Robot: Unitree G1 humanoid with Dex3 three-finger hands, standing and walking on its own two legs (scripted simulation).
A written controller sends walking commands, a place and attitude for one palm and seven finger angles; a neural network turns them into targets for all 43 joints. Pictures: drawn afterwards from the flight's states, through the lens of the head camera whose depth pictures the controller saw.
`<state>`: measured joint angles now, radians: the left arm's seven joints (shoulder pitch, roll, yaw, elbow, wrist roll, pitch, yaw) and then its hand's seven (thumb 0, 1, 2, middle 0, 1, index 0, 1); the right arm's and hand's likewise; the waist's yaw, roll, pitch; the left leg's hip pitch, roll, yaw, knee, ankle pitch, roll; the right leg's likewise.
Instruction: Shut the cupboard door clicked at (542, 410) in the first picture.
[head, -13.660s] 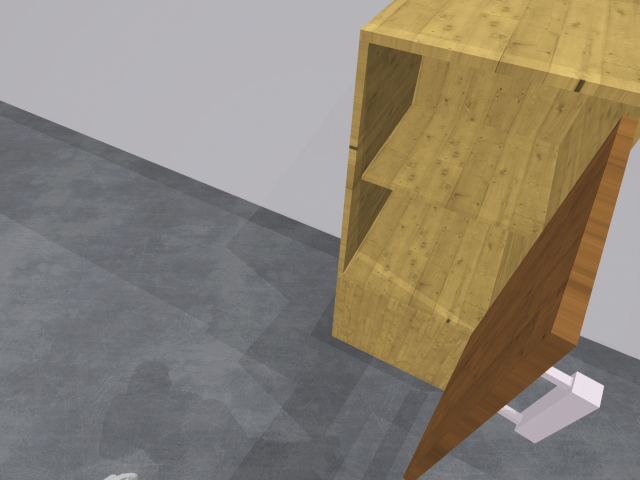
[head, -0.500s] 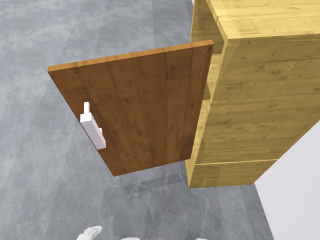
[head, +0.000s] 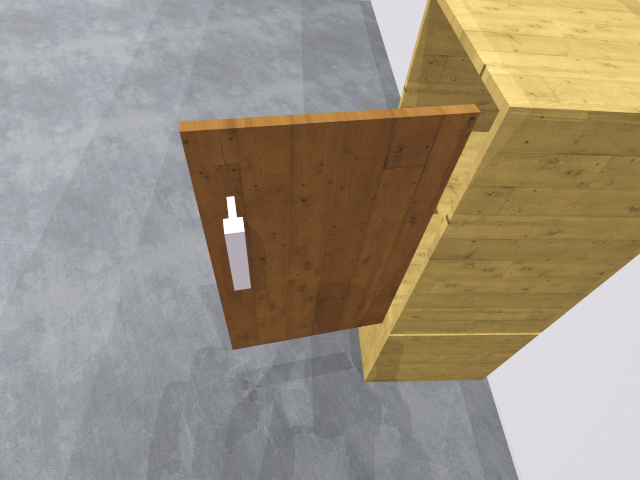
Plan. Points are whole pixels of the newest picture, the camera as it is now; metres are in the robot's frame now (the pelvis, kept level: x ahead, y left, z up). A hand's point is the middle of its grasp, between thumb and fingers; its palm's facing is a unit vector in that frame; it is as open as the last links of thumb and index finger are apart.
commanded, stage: come to a stop and stand still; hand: left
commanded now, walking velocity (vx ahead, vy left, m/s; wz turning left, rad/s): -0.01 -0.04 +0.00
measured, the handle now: (236, 244) +0.40 +0.15 +0.04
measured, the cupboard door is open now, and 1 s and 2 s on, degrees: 100 100 100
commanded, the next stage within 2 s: look again from close up in 0.66 s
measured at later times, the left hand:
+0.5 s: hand out of the picture +0.01 +0.10 -0.18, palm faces +0.06 -0.97 -0.23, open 7.2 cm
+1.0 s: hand out of the picture -0.04 +0.11 -0.19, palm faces +0.04 -0.98 -0.17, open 7.4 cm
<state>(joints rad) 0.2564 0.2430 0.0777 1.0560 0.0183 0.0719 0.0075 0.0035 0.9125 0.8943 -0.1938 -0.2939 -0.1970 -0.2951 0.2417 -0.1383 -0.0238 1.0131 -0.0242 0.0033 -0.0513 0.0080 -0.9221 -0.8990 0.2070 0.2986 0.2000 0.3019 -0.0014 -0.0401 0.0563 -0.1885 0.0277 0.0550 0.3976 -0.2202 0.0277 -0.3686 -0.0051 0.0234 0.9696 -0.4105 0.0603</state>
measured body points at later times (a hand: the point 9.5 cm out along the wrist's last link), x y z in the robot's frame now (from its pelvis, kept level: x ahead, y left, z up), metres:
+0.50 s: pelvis -0.02 -0.08 -0.01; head -0.02 -0.10 +0.44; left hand +0.01 +0.15 -0.16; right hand -0.03 -0.29 -0.18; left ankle -0.02 +0.09 -0.75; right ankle -0.06 -0.16 -0.75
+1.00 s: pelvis -0.03 -0.05 -0.01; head -0.02 -0.05 +0.44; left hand -0.04 +0.16 -0.17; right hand +0.00 -0.28 -0.17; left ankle -0.03 +0.07 -0.75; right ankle -0.05 -0.16 -0.75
